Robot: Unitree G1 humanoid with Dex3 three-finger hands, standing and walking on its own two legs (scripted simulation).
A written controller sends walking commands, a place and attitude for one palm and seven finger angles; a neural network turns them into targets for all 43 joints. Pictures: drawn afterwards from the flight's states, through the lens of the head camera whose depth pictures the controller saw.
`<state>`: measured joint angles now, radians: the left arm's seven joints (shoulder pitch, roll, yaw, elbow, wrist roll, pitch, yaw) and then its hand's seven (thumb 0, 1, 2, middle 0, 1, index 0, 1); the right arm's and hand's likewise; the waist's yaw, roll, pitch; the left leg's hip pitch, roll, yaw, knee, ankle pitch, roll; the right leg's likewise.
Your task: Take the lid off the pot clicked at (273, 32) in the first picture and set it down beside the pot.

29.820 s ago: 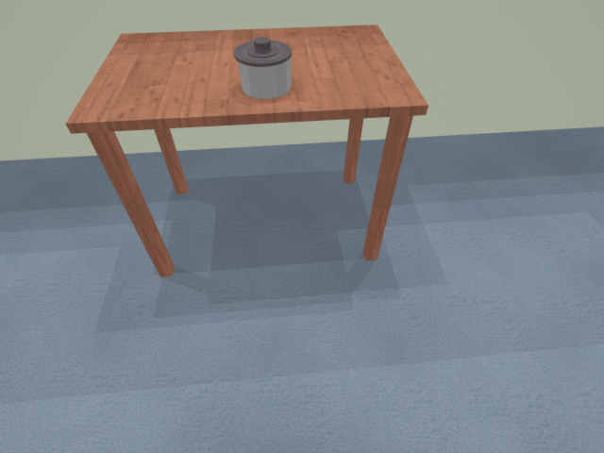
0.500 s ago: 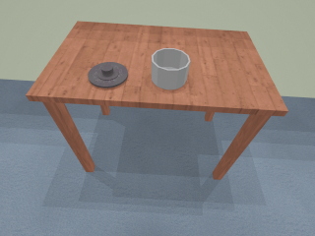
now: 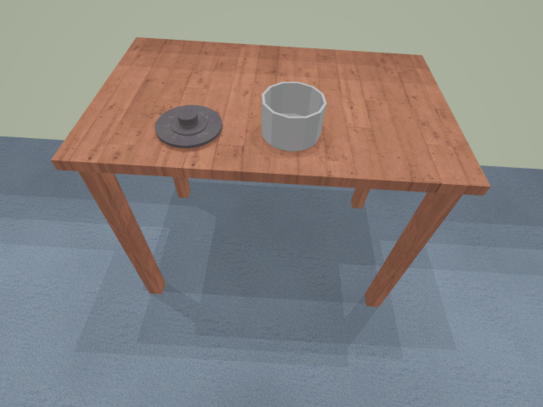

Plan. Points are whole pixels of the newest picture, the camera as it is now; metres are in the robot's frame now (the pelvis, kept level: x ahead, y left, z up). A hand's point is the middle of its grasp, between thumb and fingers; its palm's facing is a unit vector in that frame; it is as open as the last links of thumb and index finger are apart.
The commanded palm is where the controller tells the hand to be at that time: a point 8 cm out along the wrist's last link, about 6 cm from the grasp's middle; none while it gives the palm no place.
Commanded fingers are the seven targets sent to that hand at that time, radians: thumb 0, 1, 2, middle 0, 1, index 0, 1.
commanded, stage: let the arm hang, fingers relaxed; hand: left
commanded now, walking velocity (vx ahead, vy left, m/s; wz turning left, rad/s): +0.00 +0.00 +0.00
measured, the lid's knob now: (187, 116) +0.71 +0.23 +0.00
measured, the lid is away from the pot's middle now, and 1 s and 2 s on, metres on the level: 0.25 0.25 0.25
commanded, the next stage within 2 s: look to check the result in 0.60 s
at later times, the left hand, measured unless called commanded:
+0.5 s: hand out of the picture -0.01 +0.17 -0.18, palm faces +0.04 -0.98 -0.17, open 7.3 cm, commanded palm none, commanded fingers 0.00 0.90 0.90 -0.20 -0.30 -0.20 -0.30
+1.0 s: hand out of the picture -0.01 +0.17 -0.18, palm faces +0.04 -0.98 -0.18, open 7.3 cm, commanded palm none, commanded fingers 0.00 0.90 0.90 -0.20 -0.30 -0.20 -0.30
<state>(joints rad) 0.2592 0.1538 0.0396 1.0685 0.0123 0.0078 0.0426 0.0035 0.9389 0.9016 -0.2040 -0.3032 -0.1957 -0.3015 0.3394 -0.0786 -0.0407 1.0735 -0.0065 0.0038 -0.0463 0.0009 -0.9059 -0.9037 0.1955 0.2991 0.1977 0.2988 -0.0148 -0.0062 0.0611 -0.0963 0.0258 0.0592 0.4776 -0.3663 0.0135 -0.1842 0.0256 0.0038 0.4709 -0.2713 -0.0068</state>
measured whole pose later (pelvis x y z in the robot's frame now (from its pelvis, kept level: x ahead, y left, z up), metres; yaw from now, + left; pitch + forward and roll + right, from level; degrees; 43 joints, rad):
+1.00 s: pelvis -0.01 +0.01 +0.00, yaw -1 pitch -1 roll -1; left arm 0.28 0.13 0.03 1.10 0.02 0.00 0.05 0.01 0.94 0.90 -0.20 -0.30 -0.20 -0.30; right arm 0.33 -0.07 -0.04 1.09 0.00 -0.01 -0.05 0.00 -0.91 -0.90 0.19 0.30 0.20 0.30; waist -0.01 0.00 0.07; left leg -0.11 0.01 0.07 0.47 -0.35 0.03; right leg -0.20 0.01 0.02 0.47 -0.25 0.01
